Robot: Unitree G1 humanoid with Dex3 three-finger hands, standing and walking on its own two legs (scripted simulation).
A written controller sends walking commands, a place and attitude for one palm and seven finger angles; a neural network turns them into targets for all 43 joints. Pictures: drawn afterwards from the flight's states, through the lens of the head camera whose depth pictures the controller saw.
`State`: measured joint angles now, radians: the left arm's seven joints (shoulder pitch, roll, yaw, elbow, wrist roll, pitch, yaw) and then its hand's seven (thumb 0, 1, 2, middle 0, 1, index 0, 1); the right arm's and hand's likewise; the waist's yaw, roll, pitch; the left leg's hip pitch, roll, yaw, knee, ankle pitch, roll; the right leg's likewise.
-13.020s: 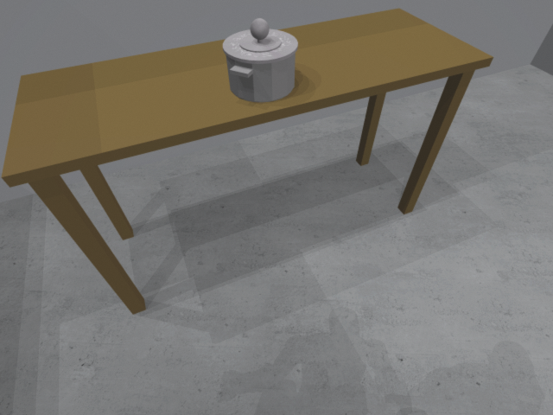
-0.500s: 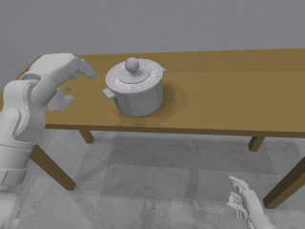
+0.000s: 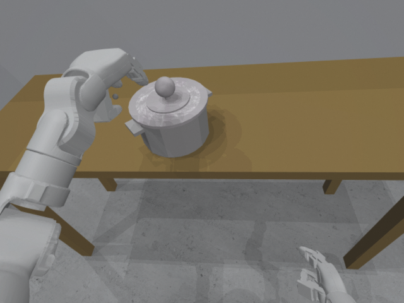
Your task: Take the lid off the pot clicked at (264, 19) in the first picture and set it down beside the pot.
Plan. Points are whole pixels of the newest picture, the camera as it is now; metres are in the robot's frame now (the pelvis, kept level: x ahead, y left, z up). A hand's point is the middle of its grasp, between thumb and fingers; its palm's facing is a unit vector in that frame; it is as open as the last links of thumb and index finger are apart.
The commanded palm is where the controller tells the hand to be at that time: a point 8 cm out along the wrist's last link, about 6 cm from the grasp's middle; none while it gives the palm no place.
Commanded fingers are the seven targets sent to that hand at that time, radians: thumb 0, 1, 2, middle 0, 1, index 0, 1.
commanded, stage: move the open hand above the knob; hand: left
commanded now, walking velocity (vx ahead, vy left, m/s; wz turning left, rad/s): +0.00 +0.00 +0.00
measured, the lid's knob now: (165, 87) +0.54 +0.13 +0.16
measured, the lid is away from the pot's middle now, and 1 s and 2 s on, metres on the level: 0.00 0.00 0.00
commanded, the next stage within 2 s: lower the open fingers around the knob in 1.44 s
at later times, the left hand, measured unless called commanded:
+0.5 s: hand (145, 72) +0.48 +0.14 +0.23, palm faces -0.23 -0.06 -0.97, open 10.0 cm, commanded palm +0.46 +0.15 +0.30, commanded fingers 0.00 -0.40 1.72 -0.87 -0.08 -0.87 -0.08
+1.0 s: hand (157, 59) +0.52 +0.12 +0.24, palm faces -0.24 -0.06 -0.97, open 10.1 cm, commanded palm +0.50 +0.13 +0.30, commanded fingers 0.00 -0.40 1.72 -0.87 -0.08 -0.87 -0.08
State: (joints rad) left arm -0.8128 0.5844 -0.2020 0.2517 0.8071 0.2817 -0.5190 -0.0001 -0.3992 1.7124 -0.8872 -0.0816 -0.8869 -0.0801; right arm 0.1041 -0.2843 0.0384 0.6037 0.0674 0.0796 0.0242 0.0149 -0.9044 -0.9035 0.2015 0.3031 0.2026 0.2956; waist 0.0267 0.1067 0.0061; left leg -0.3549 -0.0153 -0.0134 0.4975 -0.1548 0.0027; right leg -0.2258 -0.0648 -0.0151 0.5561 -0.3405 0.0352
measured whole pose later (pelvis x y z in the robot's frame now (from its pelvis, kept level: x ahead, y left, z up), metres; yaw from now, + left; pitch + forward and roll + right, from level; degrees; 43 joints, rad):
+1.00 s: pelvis +0.03 +0.00 +0.00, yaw -2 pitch +5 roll +1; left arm -1.24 0.48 -0.24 0.86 0.91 0.28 -0.51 0.00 -0.40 1.71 -0.88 -0.08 -0.88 -0.08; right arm 0.25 -0.29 -0.01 0.66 0.06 0.08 0.02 0.01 -0.91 -0.90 0.20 0.30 0.20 0.30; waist -0.08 0.08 -0.03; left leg -0.38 0.00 0.01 0.45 -0.17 0.01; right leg -0.25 -0.06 0.01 0.48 -0.33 0.04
